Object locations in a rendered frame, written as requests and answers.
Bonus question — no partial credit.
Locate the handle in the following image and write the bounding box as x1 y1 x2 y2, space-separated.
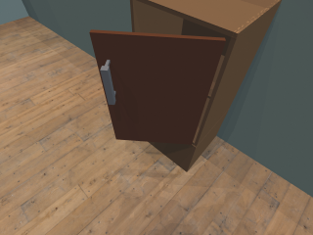
100 60 116 105

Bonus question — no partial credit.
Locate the cupboard door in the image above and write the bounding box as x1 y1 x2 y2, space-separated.
89 29 226 145

